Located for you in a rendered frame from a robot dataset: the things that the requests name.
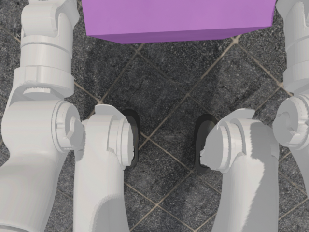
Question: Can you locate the right robot foot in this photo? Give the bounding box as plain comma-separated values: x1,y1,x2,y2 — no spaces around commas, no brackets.
194,114,217,173

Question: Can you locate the right robot thigh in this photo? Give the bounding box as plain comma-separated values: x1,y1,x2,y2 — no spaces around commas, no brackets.
211,118,279,232

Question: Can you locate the right robot upper arm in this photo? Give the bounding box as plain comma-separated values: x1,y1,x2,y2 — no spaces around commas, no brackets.
272,94,309,200

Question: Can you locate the robot left forearm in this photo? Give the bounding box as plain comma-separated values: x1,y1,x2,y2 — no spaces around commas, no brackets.
1,0,80,143

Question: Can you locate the left robot upper arm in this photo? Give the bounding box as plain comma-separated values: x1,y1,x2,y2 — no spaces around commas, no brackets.
0,100,84,232

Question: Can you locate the robot right forearm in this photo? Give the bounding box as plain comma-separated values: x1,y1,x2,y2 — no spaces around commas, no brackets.
276,0,309,95

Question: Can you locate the carton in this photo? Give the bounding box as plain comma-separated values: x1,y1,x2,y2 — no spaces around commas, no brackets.
82,0,276,44

